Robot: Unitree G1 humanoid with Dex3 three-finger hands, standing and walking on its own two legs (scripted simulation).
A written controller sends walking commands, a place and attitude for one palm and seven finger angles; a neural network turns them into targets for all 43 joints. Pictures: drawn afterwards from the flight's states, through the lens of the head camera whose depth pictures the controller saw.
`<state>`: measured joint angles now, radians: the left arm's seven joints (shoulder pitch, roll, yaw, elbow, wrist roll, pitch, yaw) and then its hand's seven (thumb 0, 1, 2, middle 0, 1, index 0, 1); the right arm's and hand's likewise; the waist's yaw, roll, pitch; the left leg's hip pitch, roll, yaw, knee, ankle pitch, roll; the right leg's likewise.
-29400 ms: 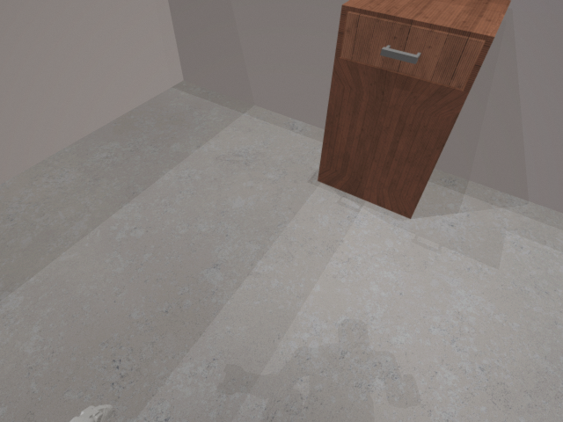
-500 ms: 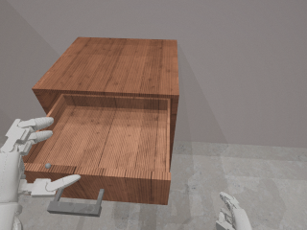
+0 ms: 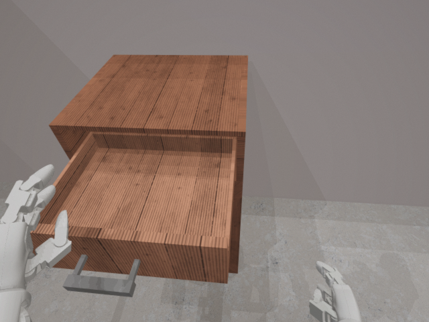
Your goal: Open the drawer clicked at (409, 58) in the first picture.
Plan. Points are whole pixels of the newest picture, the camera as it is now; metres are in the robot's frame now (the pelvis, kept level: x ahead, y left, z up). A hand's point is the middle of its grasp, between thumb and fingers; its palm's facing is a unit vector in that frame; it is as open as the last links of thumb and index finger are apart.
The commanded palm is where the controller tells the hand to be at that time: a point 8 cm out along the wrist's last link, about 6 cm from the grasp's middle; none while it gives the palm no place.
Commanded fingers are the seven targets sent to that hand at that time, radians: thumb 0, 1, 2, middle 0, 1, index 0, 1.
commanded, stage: draw the hand back to the body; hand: left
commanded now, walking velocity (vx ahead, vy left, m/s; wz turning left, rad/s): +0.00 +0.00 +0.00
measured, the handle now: (104, 273) +0.20 +0.24 -0.02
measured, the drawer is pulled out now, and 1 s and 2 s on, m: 0.29 0.29 0.29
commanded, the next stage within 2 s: step back with the hand held close in 0.10 s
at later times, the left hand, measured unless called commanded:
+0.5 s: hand (56, 262) +0.16 +0.24 +0.14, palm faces +0.30 -0.82 -0.49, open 7.5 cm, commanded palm +0.10 +0.29 +0.17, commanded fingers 0.00 0.90 0.90 -0.20 -0.30 -0.20 -0.30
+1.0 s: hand (3, 305) +0.10 +0.26 +0.16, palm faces +0.37 -0.81 -0.45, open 7.5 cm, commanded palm +0.04 +0.30 +0.17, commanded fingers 0.00 0.90 0.90 -0.20 -0.30 -0.20 -0.30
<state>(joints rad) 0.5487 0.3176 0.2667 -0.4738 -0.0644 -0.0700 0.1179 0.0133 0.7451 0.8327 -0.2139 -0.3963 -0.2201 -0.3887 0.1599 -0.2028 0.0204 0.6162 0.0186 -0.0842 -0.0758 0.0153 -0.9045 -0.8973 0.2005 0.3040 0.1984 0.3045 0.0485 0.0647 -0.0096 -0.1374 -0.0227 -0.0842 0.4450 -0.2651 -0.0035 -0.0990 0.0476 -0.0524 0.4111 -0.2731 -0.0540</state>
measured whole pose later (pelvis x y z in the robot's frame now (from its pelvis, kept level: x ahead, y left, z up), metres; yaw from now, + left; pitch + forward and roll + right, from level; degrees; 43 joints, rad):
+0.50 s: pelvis -0.02 +0.00 +0.00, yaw +2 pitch +3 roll -1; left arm 0.68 0.37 0.33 -0.59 -0.05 -0.14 0.10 0.02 0.88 0.89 -0.21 -0.30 -0.21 -0.30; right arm 0.17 -0.24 -0.03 0.58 0.03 0.00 -0.07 0.02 -0.91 -0.90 0.20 0.30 0.20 0.30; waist -0.01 0.03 0.01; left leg -0.31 -0.02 -0.06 0.51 -0.25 0.00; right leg -0.25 0.04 -0.10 0.46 -0.26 -0.05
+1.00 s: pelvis -0.08 +0.02 -0.02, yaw +2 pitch +2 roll -2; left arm 0.64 0.40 0.38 -0.67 -0.04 -0.17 0.13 0.02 0.88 0.89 -0.21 -0.30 -0.21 -0.30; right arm 0.19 -0.19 0.02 0.53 0.02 -0.06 -0.05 0.01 -0.90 -0.90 0.20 0.30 0.20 0.30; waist 0.00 -0.01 -0.01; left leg -0.47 -0.01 -0.04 0.65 -0.26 0.03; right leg -0.39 0.03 -0.10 0.56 -0.21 -0.04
